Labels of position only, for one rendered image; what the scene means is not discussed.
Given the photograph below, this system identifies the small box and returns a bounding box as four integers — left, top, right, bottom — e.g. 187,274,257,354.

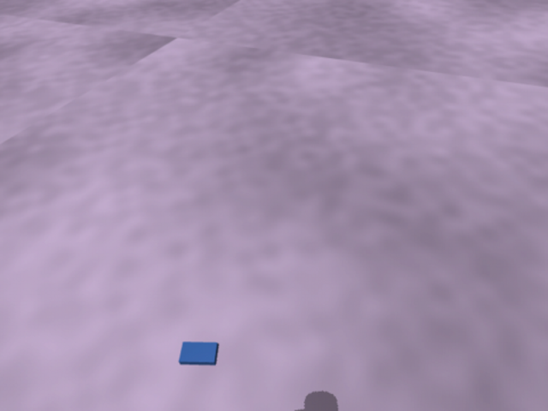
179,342,218,366

